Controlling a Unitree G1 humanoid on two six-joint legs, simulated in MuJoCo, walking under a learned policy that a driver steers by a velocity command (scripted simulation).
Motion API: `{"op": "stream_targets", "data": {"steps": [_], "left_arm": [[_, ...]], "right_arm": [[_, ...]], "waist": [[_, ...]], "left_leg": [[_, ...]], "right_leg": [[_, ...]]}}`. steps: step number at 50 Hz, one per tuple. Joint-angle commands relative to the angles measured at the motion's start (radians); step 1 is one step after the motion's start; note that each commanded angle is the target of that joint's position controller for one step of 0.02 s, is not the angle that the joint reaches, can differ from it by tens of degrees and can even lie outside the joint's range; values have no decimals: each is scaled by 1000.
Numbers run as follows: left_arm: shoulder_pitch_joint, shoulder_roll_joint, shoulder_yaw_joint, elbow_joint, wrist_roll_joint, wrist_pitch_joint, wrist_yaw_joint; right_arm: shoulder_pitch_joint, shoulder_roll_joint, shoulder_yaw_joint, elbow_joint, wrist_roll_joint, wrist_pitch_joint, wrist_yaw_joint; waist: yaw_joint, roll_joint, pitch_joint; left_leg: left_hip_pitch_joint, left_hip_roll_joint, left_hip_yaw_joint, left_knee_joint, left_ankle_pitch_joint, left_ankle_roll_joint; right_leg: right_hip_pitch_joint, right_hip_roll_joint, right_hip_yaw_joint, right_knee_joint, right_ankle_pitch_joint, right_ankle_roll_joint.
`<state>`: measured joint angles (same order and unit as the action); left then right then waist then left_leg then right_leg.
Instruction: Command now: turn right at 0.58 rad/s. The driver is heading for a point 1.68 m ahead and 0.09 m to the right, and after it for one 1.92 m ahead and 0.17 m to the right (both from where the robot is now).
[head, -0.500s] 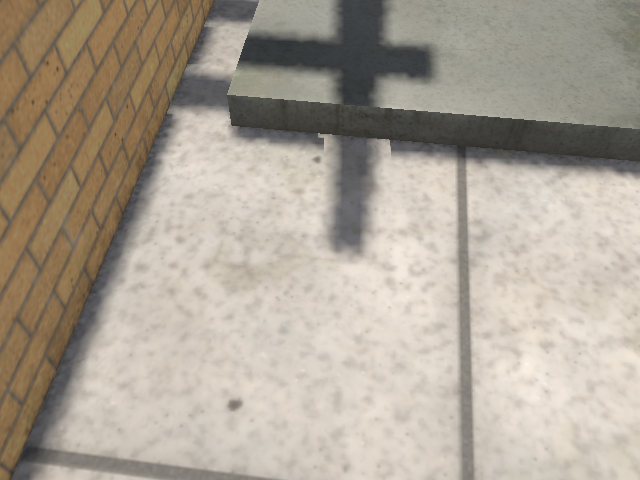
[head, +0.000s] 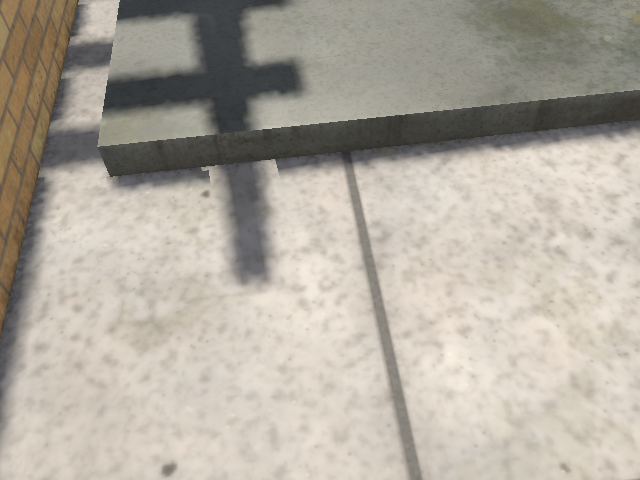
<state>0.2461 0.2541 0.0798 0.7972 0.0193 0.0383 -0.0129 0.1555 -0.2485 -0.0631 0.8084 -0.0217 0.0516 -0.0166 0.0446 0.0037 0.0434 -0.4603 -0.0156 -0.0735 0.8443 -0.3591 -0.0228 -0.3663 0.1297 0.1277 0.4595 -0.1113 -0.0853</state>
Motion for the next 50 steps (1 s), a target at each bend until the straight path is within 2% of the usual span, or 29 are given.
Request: {"op": "stream_targets", "data": {"steps": [1,4,6,7,8,9,10,11,12,13,14,16,19,24,26,27,28,29,30,31,32,33,34,35,38,44,46,48,50], "left_arm": [[18,174,45,-61,6,-9,-3],[-10,172,45,-67,8,-6,-11],[-39,155,41,-72,-4,-4,-7],[-16,114,32,-76,-15,-9,-1],[2,63,24,-98,-39,-15,2],[-36,151,44,-90,10,-22,5],[-33,163,53,-79,16,-21,1],[9,141,49,-58,16,-13,-8],[48,131,47,-41,18,-1,-15],[71,130,44,-28,18,7,-24],[63,128,38,-28,16,13,-29],[8,115,27,-48,10,20,-35],[-48,91,8,-61,10,21,-36],[-95,72,-18,-57,-1,16,-26],[-89,75,-22,-45,-7,11,-16],[-67,69,-27,-31,-5,5,-10],[-46,71,-31,-19,2,-6,-4],[-20,112,-27,-8,20,-19,5],[-7,200,-18,-20,23,-30,13],[62,163,-20,30,-6,-30,19],[83,174,-16,49,-6,-27,17],[68,161,-19,62,-5,-24,16],[37,145,-25,62,-1,-21,19],[25,136,-28,65,0,-27,22],[46,126,-26,91,-5,-59,17],[129,136,-15,144,-2,-92,18],[145,128,-18,159,2,-96,22],[144,139,-16,169,2,-97,23],[117,141,-17,174,-8,-91,25]], "right_arm": [[-19,-75,-11,-82,10,-27,-6],[44,-81,-8,-78,24,-41,-12],[147,-90,-13,-53,23,-51,-26],[159,-162,-30,-56,12,-56,-37],[127,-266,-47,-94,-5,-55,-37],[51,-244,-42,-101,-15,-47,-34],[9,-172,-21,-108,-2,-51,-32],[-34,-133,-9,-113,2,-53,-28],[-60,-122,-6,-123,0,-54,-25],[-59,-111,-2,-129,1,-54,-24],[-37,-102,1,-126,5,-57,-22],[29,-117,-3,-107,9,-57,-19],[120,-142,-12,-63,11,-62,-17],[123,-175,-24,-29,7,-69,4],[125,-178,-27,-16,8,-64,11],[113,-175,-26,-10,11,-61,13],[116,-168,-24,1,13,-58,13],[133,-131,-15,1,13,-60,16],[172,-46,8,-38,8,-62,28],[121,-83,1,-25,0,-46,18],[106,-116,-10,-27,-8,-39,23],[68,-120,-14,-27,-10,-37,28],[70,-120,-17,-19,-7,-38,37],[86,-123,-20,-3,-10,-41,47],[111,-98,-17,35,-16,-62,58],[-14,-70,-7,11,-5,-77,58],[-31,-48,3,13,-5,-84,55],[-9,-43,6,18,-2,-87,47],[85,-38,5,52,1,-96,34]], "waist": [[3,-123,-110],[-28,-149,-103],[-89,-132,-93],[-80,-27,-89],[-69,217,-108],[-59,131,-22],[-26,66,-4],[7,68,2],[20,116,-7],[15,134,-15],[2,122,-28],[-31,116,-30],[-74,127,-45],[-84,176,-67],[-76,168,-70],[-52,149,-69],[-27,115,-66],[-28,43,-112],[-64,-206,-166],[4,-178,-156],[4,-160,-80],[7,-139,-11],[-12,-157,42],[-21,-173,65],[-36,-118,40],[-7,-124,66],[-9,-111,72],[-27,-120,50],[-85,-91,21]], "left_leg": [[-2,-33,2,-59,-28,14],[132,-64,7,-203,-57,49],[344,-57,21,-459,45,69],[455,82,-102,-567,-15,89],[495,365,-435,-671,-169,171],[321,413,-435,-667,-70,237],[246,346,-334,-639,34,231],[219,274,-221,-614,132,201],[242,231,-141,-593,210,182],[252,213,-88,-576,302,185],[272,210,-58,-561,379,194],[344,220,-29,-540,463,211],[438,249,-27,-505,573,232],[359,259,13,-461,636,231],[351,268,-4,-433,648,227],[329,262,2,-405,642,208],[278,253,15,-375,607,166],[192,222,43,-318,479,108],[41,104,141,-189,39,45],[38,52,109,-100,-229,47],[-48,43,93,1,-241,52],[-101,50,77,43,-174,54],[-129,59,74,50,-99,52],[-136,63,74,61,-36,44],[-134,69,84,93,65,25],[-128,88,86,-70,130,8],[-55,73,101,-137,115,20],[66,45,124,-186,96,40],[246,18,137,-307,183,59]], "right_leg": [[135,-268,399,-180,-205,-129],[86,-243,434,-184,-161,-105],[-32,-174,403,-162,-239,-30],[-149,-93,320,-55,-378,37],[-303,75,80,236,-430,81],[-328,27,26,408,-404,88],[-258,-4,41,507,-331,88],[-235,0,35,587,-272,89],[-247,-1,16,659,-245,91],[-253,-10,-8,716,-237,99],[-257,-17,-26,736,-236,109],[-292,-48,-51,695,-232,132],[-276,-66,-55,549,-252,160],[-31,-70,-145,296,-312,110],[38,-66,-166,197,-299,83],[107,-69,-169,83,-223,68],[209,-91,-141,-86,-70,55],[364,-188,-18,-145,34,39],[485,-439,277,-145,302,-43],[400,-489,301,-148,197,-160],[392,-454,296,-198,-54,-179],[346,-409,271,-262,-311,-158],[316,-366,247,-312,-436,-126],[305,-339,220,-335,-426,-112],[314,-314,152,-333,-297,-116],[268,-343,139,-349,-303,-142],[231,-336,100,-309,-180,-136],[182,-334,75,-241,4,-122],[118,-318,58,-147,58,-78]]}}
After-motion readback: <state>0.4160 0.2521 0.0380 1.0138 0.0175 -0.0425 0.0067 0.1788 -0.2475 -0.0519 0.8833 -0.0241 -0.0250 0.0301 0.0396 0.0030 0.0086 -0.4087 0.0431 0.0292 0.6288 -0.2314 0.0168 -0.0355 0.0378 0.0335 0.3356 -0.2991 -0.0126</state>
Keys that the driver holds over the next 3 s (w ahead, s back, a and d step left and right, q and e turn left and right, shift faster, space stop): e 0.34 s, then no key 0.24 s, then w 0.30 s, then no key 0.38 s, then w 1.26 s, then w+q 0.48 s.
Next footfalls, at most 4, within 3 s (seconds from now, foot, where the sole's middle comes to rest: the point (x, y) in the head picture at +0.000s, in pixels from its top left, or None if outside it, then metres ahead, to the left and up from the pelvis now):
0.14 left None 0.05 0.13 -0.77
0.58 right None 0.00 -0.07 -0.77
1.04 left None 0.22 0.10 -0.77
1.72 right None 0.30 -0.15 -0.77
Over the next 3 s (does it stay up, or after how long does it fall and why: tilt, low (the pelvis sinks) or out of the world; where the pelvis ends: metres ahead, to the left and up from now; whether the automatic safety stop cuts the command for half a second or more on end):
stays up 0.87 -0.29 0.01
